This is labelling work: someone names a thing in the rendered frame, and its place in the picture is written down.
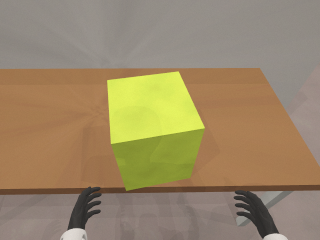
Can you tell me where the left robot hand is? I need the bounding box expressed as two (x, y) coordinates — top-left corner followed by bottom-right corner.
(67, 186), (102, 230)

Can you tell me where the carton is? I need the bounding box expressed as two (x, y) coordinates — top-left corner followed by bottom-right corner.
(107, 71), (205, 191)

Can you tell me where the table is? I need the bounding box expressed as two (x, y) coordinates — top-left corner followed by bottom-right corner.
(0, 68), (320, 227)

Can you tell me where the right robot hand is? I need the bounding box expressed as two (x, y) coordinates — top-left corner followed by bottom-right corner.
(233, 190), (279, 239)

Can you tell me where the robot left forearm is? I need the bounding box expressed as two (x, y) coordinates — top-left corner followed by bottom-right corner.
(60, 228), (88, 240)

